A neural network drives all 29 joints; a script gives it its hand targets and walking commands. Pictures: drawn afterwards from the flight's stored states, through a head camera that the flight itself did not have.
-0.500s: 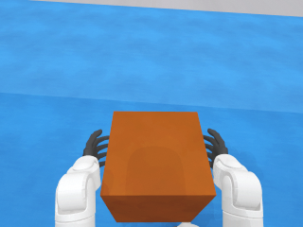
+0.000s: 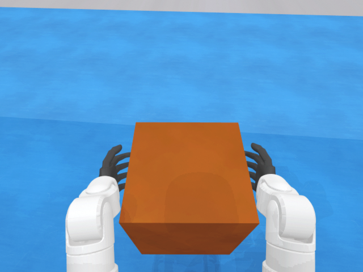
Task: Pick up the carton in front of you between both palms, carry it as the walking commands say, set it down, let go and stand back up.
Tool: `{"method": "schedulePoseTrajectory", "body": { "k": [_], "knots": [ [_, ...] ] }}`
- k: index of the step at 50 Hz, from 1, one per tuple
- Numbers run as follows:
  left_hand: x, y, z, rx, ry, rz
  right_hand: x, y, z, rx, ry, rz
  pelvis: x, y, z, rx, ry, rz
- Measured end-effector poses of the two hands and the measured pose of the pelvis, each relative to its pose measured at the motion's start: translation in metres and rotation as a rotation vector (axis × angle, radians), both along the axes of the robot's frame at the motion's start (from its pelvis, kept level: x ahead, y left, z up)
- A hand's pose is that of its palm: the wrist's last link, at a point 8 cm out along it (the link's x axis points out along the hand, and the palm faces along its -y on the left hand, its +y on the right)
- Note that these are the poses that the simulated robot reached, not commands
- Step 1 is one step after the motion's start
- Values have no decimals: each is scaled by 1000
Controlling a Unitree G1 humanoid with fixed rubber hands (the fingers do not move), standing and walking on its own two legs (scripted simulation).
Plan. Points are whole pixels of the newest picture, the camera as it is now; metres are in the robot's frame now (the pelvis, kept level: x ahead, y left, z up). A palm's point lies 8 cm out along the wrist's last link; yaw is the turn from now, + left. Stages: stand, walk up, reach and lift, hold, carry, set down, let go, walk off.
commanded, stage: carry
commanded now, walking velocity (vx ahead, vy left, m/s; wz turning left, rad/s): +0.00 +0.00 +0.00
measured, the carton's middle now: (186, 193) +0.28 +0.00 +0.03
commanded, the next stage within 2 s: none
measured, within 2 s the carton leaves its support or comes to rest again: neither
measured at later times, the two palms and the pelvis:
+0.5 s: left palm (121, 157) +0.34 +0.14 +0.08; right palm (256, 160) +0.33 -0.16 +0.08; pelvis +0.07 +0.01 +0.00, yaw -2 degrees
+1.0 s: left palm (124, 182) +0.31 +0.14 +0.03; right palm (257, 185) +0.29 -0.16 +0.03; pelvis +0.02 +0.00 -0.01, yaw -3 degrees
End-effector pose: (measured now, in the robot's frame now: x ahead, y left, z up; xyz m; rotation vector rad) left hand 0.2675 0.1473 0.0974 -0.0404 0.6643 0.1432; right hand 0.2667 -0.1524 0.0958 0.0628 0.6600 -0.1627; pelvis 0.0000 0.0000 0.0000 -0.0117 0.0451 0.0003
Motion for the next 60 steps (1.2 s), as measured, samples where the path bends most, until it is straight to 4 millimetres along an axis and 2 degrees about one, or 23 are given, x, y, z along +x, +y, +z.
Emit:
{"method": "schedulePoseTrajectory", "body": {
  "k": [5, 10, 16, 23, 34, 43, 53, 60],
  "knots": [
    [33, 8, -15, -33, 49, 5, 35, 8, -4, -39, 49, 10, 39, 6, -3, 33, 7, -19],
    [58, 9, -18, -25, 59, -3, 57, 9, -11, -25, 58, -3, 59, 10, -5, 30, 23, -29],
    [75, 4, -15, -10, 52, -22, 66, 4, -13, -10, 52, -22, 70, 11, -4, 27, 34, -38],
    [77, -4, -17, 5, 55, -44, 64, -4, -18, -8, 55, -34, 73, 7, -3, 24, 32, -43],
    [57, -8, -44, 28, 69, -62, 45, -8, -42, -35, 71, -17, 59, 4, -10, 24, 5, -48],
    [41, -7, -54, 51, 47, -77, 30, -8, -52, -61, 49, 5, 38, 3, -8, 19, -16, -48],
    [39, -10, -68, 71, 30, -97, 26, -10, -67, -85, 34, 18, 15, 2, -6, 13, -24, -50],
    [38, -13, -66, 65, -15, -94, 24, -13, -63, -81, -11, 9, 6, 0, -6, 12, -18, -50]
  ]
}}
